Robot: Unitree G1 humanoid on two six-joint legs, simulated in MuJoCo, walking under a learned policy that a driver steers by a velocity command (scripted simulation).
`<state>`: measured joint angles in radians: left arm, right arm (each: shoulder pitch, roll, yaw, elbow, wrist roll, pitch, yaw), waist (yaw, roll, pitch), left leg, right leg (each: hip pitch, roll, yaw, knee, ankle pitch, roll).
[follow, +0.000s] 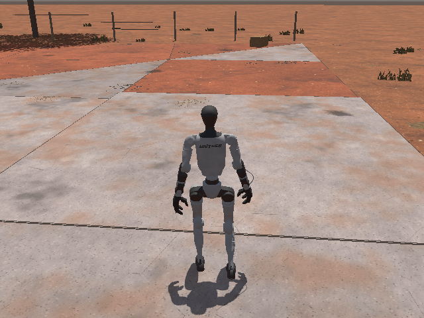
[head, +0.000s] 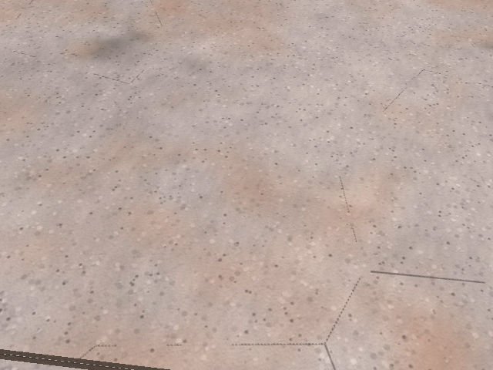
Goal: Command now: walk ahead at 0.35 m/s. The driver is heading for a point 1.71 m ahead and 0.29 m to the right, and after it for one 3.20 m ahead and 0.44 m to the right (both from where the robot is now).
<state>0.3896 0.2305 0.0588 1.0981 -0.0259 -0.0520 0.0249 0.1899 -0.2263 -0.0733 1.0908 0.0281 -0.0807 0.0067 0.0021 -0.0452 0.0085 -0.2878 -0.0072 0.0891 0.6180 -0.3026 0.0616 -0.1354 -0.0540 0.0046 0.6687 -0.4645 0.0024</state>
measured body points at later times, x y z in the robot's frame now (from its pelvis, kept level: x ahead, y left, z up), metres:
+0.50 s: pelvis +0.24 -0.03 -0.01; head +0.28 -0.04 +0.44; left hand +0.47 +0.19 -0.10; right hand +0.14 -0.29 -0.15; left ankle +0.01 +0.09 -0.71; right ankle +0.38 -0.13 -0.72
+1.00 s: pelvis +0.42 -0.03 +0.02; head +0.43 -0.02 +0.47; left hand +0.48 +0.22 -0.13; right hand +0.53 -0.28 -0.11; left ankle +0.48 +0.09 -0.72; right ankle +0.38 -0.13 -0.72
